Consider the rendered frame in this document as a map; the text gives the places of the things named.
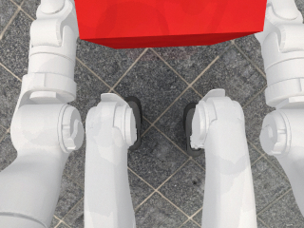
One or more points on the left robot forearm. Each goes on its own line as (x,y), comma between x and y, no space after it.
(51,56)

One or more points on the right robot upper arm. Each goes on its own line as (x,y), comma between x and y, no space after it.
(282,136)

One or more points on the right robot thigh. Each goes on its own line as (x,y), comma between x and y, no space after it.
(229,196)

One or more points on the carton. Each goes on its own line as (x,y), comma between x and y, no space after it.
(124,24)

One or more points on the robot left shin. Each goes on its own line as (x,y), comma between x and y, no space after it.
(105,98)

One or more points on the left robot upper arm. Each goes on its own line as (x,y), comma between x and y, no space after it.
(44,135)

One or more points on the right robot forearm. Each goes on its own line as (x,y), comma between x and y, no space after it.
(282,50)

